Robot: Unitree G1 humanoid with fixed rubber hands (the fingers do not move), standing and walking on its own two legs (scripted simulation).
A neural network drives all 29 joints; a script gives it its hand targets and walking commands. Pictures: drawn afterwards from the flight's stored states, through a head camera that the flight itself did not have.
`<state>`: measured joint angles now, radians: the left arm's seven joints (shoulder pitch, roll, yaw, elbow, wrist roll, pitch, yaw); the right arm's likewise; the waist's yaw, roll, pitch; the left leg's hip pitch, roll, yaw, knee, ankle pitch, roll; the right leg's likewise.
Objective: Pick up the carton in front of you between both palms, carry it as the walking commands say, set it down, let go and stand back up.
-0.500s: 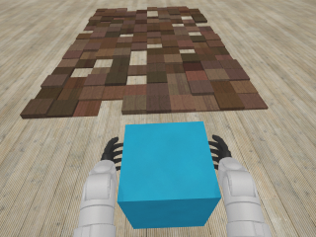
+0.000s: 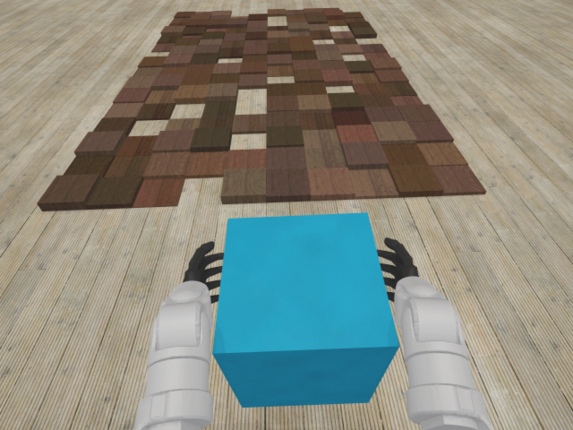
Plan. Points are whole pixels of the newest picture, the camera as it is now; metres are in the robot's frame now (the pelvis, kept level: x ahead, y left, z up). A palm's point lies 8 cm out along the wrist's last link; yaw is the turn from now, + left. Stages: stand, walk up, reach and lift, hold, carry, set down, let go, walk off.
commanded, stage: hold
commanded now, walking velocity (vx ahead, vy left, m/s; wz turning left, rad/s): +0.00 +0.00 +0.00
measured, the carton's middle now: (301, 315) +0.29 +0.00 -0.02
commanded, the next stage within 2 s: carry in 0.70 s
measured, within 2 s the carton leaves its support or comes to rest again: neither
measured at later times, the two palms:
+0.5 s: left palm (196, 292) +0.29 +0.15 +0.05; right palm (404, 288) +0.29 -0.15 +0.05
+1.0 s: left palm (183, 250) +0.34 +0.17 +0.09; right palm (388, 245) +0.34 -0.13 +0.09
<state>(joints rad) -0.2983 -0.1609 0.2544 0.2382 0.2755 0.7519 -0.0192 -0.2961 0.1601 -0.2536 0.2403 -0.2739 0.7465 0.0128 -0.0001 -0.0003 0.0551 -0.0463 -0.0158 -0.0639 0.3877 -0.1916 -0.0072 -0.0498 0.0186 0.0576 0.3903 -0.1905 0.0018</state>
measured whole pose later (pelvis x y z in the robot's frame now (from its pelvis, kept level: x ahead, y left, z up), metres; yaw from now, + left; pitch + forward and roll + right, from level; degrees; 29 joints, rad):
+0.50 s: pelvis +0.01 +0.00 +0.00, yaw +0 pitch -8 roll +0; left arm -0.24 -0.15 0.20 0.18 0.26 0.77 -0.02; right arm -0.24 0.15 -0.20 0.18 -0.26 0.76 0.01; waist 0.00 0.00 0.05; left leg -0.03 -0.02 -0.06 0.36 -0.19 -0.01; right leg -0.03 0.02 0.06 0.36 -0.19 0.00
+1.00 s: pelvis +0.06 +0.02 +0.00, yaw -1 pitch +4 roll -1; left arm -0.14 -0.13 0.13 -0.17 0.15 0.94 0.04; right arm -0.17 0.13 -0.11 -0.13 -0.15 0.92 -0.05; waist 0.00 0.01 -0.16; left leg -0.21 0.02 0.05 0.42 -0.27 0.02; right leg -0.38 -0.03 -0.05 0.72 -0.44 -0.01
